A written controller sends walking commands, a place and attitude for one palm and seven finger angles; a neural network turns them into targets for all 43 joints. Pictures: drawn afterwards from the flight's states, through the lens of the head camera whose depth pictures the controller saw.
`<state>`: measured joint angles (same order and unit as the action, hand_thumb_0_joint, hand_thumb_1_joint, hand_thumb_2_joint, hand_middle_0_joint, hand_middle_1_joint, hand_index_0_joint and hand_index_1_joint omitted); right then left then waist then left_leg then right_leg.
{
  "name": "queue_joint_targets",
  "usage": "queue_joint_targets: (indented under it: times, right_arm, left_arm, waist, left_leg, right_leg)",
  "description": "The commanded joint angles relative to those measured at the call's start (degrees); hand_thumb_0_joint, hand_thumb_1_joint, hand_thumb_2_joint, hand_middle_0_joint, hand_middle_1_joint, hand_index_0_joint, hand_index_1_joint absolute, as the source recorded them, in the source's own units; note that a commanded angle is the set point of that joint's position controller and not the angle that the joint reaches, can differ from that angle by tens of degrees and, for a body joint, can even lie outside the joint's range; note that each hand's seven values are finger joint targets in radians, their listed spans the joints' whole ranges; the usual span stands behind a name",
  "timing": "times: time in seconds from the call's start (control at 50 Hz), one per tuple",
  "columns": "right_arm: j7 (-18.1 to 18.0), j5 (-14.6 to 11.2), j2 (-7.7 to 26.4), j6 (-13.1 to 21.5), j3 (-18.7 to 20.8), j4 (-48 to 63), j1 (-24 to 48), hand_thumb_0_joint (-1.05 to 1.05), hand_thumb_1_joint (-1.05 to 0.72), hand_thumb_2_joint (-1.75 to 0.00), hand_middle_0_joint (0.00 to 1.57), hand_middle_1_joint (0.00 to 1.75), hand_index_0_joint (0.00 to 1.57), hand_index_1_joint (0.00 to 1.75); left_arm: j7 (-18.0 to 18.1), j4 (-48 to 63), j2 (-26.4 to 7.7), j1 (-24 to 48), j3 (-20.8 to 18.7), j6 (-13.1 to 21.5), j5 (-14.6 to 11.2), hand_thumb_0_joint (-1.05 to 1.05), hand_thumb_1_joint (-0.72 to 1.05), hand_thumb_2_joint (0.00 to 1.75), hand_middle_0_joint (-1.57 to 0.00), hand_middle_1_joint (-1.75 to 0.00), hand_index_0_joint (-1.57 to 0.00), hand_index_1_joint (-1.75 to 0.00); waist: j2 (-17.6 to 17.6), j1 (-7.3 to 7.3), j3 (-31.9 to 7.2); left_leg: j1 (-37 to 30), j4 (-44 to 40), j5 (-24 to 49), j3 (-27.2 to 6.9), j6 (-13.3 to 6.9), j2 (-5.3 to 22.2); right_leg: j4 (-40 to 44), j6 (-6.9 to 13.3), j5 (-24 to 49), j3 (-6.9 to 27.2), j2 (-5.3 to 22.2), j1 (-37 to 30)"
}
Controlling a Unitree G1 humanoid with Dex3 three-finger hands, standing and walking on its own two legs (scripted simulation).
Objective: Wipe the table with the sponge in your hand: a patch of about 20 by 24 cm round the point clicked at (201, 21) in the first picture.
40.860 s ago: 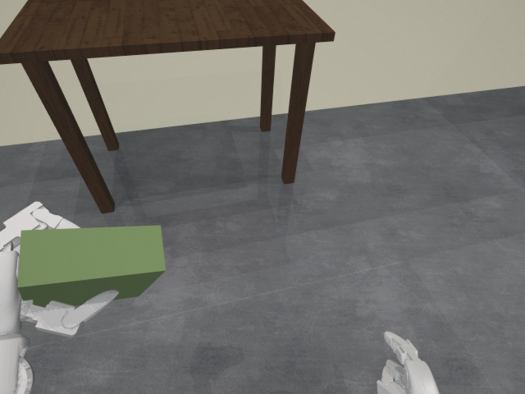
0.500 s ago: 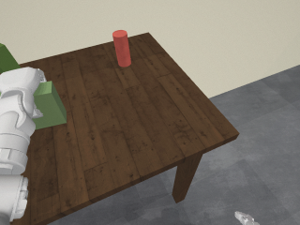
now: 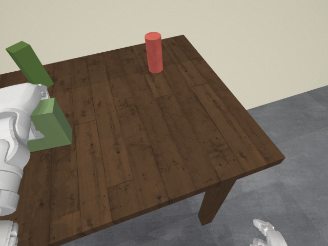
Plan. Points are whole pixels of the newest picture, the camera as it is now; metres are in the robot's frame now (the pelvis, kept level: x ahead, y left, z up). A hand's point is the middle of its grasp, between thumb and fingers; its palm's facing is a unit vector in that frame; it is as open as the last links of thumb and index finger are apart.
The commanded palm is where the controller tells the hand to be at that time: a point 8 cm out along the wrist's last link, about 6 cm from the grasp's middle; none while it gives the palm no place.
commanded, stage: wipe back along the first lane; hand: left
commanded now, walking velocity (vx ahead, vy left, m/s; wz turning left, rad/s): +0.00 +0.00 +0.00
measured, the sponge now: (37, 132) +0.34 +0.37 +0.08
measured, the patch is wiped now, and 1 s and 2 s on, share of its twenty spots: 1.00 1.00 1.00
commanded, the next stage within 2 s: lift the sponge slowly off the table in 1.48 s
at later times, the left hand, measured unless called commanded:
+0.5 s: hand (37, 131) +0.31 +0.33 +0.13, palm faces -0.03 -0.01 -1.00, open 9.5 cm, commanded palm +0.28 +0.32 +0.16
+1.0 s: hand (36, 144) +0.28 +0.31 +0.13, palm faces +0.04 -0.02 -1.00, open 9.5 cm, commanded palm +0.23 +0.30 +0.16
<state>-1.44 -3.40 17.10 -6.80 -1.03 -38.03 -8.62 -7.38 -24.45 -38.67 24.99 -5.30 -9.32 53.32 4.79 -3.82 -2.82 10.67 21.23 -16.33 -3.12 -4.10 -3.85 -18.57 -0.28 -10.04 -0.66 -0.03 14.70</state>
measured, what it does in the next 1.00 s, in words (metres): stands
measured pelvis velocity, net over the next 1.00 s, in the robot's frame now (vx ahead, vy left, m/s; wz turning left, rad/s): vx -0.01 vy -0.02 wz -0.02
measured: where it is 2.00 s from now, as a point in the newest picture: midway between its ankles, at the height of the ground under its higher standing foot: outside the picture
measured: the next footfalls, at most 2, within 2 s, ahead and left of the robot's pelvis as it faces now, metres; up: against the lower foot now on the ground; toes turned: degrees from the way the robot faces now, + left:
none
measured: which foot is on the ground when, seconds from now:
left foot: down 0.00-1.00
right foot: down 0.00-1.00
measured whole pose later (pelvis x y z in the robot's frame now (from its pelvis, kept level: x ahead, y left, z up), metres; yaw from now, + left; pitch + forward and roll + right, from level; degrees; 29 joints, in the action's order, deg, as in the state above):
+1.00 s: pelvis -0.01 -0.02 +0.00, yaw -1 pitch +3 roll -1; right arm -2.3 -3.8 17.7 -5.5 -1.6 -36.2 -6.2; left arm -4.5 -3.0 -35.8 5.5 -5.5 -17.5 49.3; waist 6.0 -5.2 -2.7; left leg 9.6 25.8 -18.9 -2.4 -2.5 -2.2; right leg -24.8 1.0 -12.9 -0.2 -1.8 14.8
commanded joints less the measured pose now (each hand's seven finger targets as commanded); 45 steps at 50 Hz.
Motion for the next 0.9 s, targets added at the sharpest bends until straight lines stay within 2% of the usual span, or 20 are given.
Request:
queue_joint_targets:
  times: [0.0, 0.02, 0.08, 0.12, 0.14, 0.18, 0.22, 0.24, 0.32, 0.34, 0.4, 0.46, 0.48, 0.52, 0.56, 0.62, 0.7, 0.78, 0.82, 0.88]
  right_arm:
    - [-0.1, 0.3, 8.2, 2.0, 3.2, 7.5, 3.3, 0.00, -0.90, -0.90, 0.20, 0.30, 0.20, 0.30]
    - [0.1, 0.0, 8.0, 2.3, 2.8, 8.5, 4.4, 0.00, -0.90, -0.90, 0.20, 0.30, 0.20, 0.30]
    - [0.1, 0.4, 8.0, 2.3, 3.1, 7.8, 4.4, 0.00, -0.90, -0.90, 0.20, 0.30, 0.20, 0.30]
    - [0.1, 0.0, 7.9, 2.5, 2.6, 8.5, 6.0, 0.00, -0.90, -0.90, 0.20, 0.30, 0.20, 0.30]
    - [-0.1, 0.3, 7.6, 2.6, 2.6, 8.0, 5.4, 0.00, -0.90, -0.90, 0.20, 0.30, 0.20, 0.30]
    - [-0.5, 0.1, 8.1, 2.2, 2.5, 6.7, 5.5, 0.00, -0.90, -0.90, 0.20, 0.30, 0.20, 0.30]
    - [-0.8, -0.3, 8.0, 2.5, 1.7, 7.6, 7.1, 0.00, -0.90, -0.90, 0.20, 0.30, 0.20, 0.30]
    - [-1.1, -0.1, 7.8, 2.6, 1.7, 7.1, 6.3, 0.00, -0.90, -0.90, 0.20, 0.30, 0.20, 0.30]
    - [-1.3, -0.2, 7.4, 3.0, 1.3, 8.3, 7.7, 0.00, -0.90, -0.90, 0.20, 0.30, 0.20, 0.30]
    - [-1.4, 0.0, 7.3, 3.2, 1.5, 8.0, 6.5, 0.00, -0.90, -0.90, 0.20, 0.30, 0.20, 0.30]
    - [-1.4, -0.1, 7.4, 2.8, 1.6, 7.9, 6.6, 0.00, -0.90, -0.90, 0.20, 0.30, 0.20, 0.30]
    - [-1.5, -0.2, 7.7, 3.1, 1.4, 8.1, 6.5, 0.00, -0.90, -0.90, 0.20, 0.30, 0.20, 0.30]
    - [-1.4, -0.2, 7.7, 3.0, 1.5, 8.5, 6.7, 0.00, -0.90, -0.90, 0.20, 0.30, 0.20, 0.30]
    - [-1.2, -0.3, 7.6, 3.2, 1.4, 9.4, 7.9, 0.00, -0.90, -0.90, 0.20, 0.30, 0.20, 0.30]
    - [-1.3, -0.2, 7.5, 3.3, 1.7, 9.0, 7.0, 0.00, -0.90, -0.90, 0.20, 0.30, 0.20, 0.30]
    - [-0.9, -0.3, 7.6, 3.4, 1.6, 9.9, 8.7, 0.00, -0.90, -0.90, 0.20, 0.30, 0.20, 0.30]
    - [-1.1, -0.2, 7.5, 3.4, 2.0, 9.6, 8.1, 0.00, -0.90, -0.90, 0.20, 0.30, 0.20, 0.30]
    - [-1.4, -0.2, 7.7, 3.6, 1.9, 9.5, 8.5, 0.00, -0.90, -0.90, 0.20, 0.30, 0.20, 0.30]
    - [-1.3, -0.4, 7.3, 3.9, 1.6, 10.6, 10.6, 0.00, -0.90, -0.90, 0.20, 0.30, 0.20, 0.30]
    - [-1.3, -0.1, 7.2, 3.8, 1.8, 10.3, 9.3, 0.00, -0.90, -0.90, 0.20, 0.30, 0.20, 0.30]
  left_arm:
    - [0.4, 12.0, -12.8, 9.0, -2.7, -0.2, 0.1, 0.00, 0.10, 1.30, -1.20, -1.60, -1.20, -1.60]
    - [0.4, 13.0, -13.5, 7.4, -4.2, -0.7, -0.1, 0.00, 0.10, 1.30, -1.20, -1.60, -1.20, -1.60]
    - [0.8, 16.1, -10.6, 6.4, -1.9, -1.3, -0.8, 0.00, 0.10, 1.30, -1.20, -1.60, -1.20, -1.60]
    - [1.3, 16.1, -12.3, 4.9, -3.8, -2.5, -0.4, 0.00, 0.10, 1.30, -1.20, -1.60, -1.20, -1.60]
    - [1.3, 16.1, -9.8, 5.4, -1.5, -3.0, -0.5, 0.00, 0.10, 1.30, -1.20, -1.60, -1.20, -1.60]
    - [1.6, 13.2, -10.1, 7.5, -0.9, -3.7, -0.2, 0.00, 0.10, 1.30, -1.20, -1.60, -1.20, -1.60]
    - [1.7, 11.7, -11.3, 9.4, -1.1, -4.7, 0.6, 0.00, 0.10, 1.30, -1.20, -1.60, -1.20, -1.60]
    - [1.7, 10.9, -9.7, 10.6, 0.9, -5.0, 1.0, 0.00, 0.10, 1.30, -1.20, -1.60, -1.20, -1.60]
    - [1.4, 11.1, -10.0, 10.0, 0.8, -4.8, 2.0, 0.00, 0.10, 1.30, -1.20, -1.60, -1.20, -1.60]
    - [1.3, 10.5, -9.0, 8.3, 1.5, -4.7, 1.8, 0.00, 0.10, 1.30, -1.20, -1.60, -1.20, -1.60]
    - [0.8, 9.3, -7.5, 6.1, 2.3, -4.0, 0.5, 0.00, 0.10, 1.30, -1.20, -1.60, -1.20, -1.60]
    - [0.7, 7.7, -8.6, 3.7, 0.7, -3.9, 0.0, 0.00, 0.10, 1.30, -1.20, -1.60, -1.20, -1.60]
    - [0.7, 8.5, -7.3, 3.0, 1.6, -3.7, -0.3, 0.00, 0.10, 1.30, -1.20, -1.60, -1.20, -1.60]
    - [1.0, 10.5, -10.0, 0.3, -1.7, -3.3, -0.3, 0.00, 0.10, 1.30, -1.20, -1.60, -1.20, -1.60]
    - [1.1, 11.0, -6.5, -1.5, 1.2, -3.6, -0.5, 0.00, 0.10, 1.30, -1.20, -1.60, -1.20, -1.60]
    - [1.5, 13.6, -8.2, -5.4, -1.4, -4.0, -1.3, 0.00, 0.10, 1.30, -1.20, -1.60, -1.20, -1.60]
    - [1.6, 16.0, -6.5, -8.3, -0.3, -5.3, -2.7, 0.00, 0.10, 1.30, -1.20, -1.60, -1.20, -1.60]
    - [1.6, 18.3, -7.6, -9.8, -1.4, -6.8, -3.3, 0.00, 0.10, 1.30, -1.20, -1.60, -1.20, -1.60]
    - [1.5, 20.4, -8.5, -12.4, -2.9, -7.4, -3.5, 0.00, 0.10, 1.30, -1.20, -1.60, -1.20, -1.60]
    - [1.4, 22.7, -7.8, -15.7, -2.7, -7.8, -4.3, 0.00, 0.10, 1.30, -1.20, -1.60, -1.20, -1.60]
  waist:
    - [-0.2, -0.03, -17.1]
    - [-0.6, -0.58, -16.9]
    - [-0.8, -0.28, -15.9]
    - [-1.2, -0.92, -14.3]
    - [-2.6, -0.41, -13.9]
    - [-3.5, 0.39, -10.3]
    - [-2.5, 0.14, -8.6]
    - [-2.8, 0.48, -9.2]
    - [0.1, -0.46, -11.5]
    - [-1.9, -0.39, -12.0]
    - [-2.9, -0.12, -9.7]
    - [-4.9, -0.30, -8.5]
    - [-4.6, -0.37, -8.4]
    - [-4.0, -1.46, -10.0]
    - [-4.6, -0.77, -9.3]
    - [-4.5, -1.68, -9.4]
    - [-5.3, -1.44, -8.5]
    - [-6.0, -1.31, -9.2]
    - [-6.2, -2.16, -9.3]
    - [-6.4, -2.15, -9.5]
  left_leg:
    - [-6.0, 2.6, 46.1, -1.4, 4.5, 3.9]
    - [-5.3, 2.5, 44.9, -1.6, 4.2, 3.9]
    - [-5.7, 2.2, 44.3, -2.1, 4.8, 4.0]
    - [-3.9, 1.6, 40.3, -1.7, 4.4, 3.8]
    - [-3.5, 1.4, 38.6, -1.4, 4.2, 3.6]
    - [-1.4, 0.1, 31.6, -0.8, 4.3, 3.4]
    - [0.1, -1.1, 24.0, -0.4, 3.5, 3.0]
    - [0.2, -1.1, 23.4, -0.1, 3.4, 2.7]
    - [-0.6, -1.2, 21.9, -0.4, 3.2, 2.6]
    - [-0.2, -0.8, 22.6, -0.2, 2.9, 2.4]
    - [0.6, -0.9, 19.8, 0.1, 2.9, 2.5]
    - [2.2, -0.8, 17.9, 0.3, 2.2, 2.6]
    - [2.5, -0.7, 18.2, 0.4, 2.3, 2.4]
    - [2.7, -0.3, 18.8, 0.1, 2.0, 2.4]
    - [2.4, 0.6, 20.0, 0.8, 1.8, 2.3]
    - [3.3, 0.8, 19.3, 0.4, 1.7, 2.2]
    - [3.4, 1.3, 19.1, 0.8, 1.6, 2.0]
    - [3.4, 2.0, 19.4, 1.1, 1.4, 1.9]
    - [3.3, 2.3, 19.8, 0.6, 1.3, 1.8]
    - [3.1, 2.9, 21.4, 1.3, 1.4, 1.8]
  right_leg:
    - [-3.2, 4.4, 21.8, -1.0, -1.1, -11.3]
    - [-3.0, 4.8, 21.0, -0.5, -1.3, -11.4]
    - [-3.0, 4.4, 19.4, -1.1, -1.2, -10.6]
    - [-2.8, 5.0, 18.0, -0.4, -1.6, -10.9]
    - [-3.0, 4.7, 17.6, -1.1, -1.1, -11.1]
    - [-2.1, 4.8, 14.3, -1.2, -1.3, -9.7]
    - [-1.5, 5.4, 10.1, -0.4, -1.5, -9.2]
    - [-1.9, 5.3, 9.8, -1.2, -1.2, -9.5]
    - [-1.7, 5.9, 8.5, 0.0, -1.5, -10.3]
    - [-2.4, 5.6, 9.4, -0.9, -1.2, -11.3]
    - [-2.0, 5.2, 8.8, -0.9, -1.3, -10.1]
    - [-2.3, 5.1, 8.5, -0.8, -1.2, -10.1]
    - [-2.4, 5.0, 9.2, -0.8, -1.2, -10.2]
    - [-3.0, 5.4, 10.4, 0.6, -1.2, -11.7]
    - [-3.5, 4.9, 12.0, -0.3, -1.1, -11.0]
    - [-3.8, 5.1, 12.8, 1.3, -1.2, -12.0]
    - [-4.4, 4.4, 13.7, 0.5, -0.9, -11.9]
    - [-4.8, 4.2, 15.6, 1.0, -0.7, -12.6]
    - [-5.2, 4.5, 16.3, 2.4, -1.0, -13.1]
    - [-6.0, 3.9, 18.8, 1.3, -0.5, -13.9]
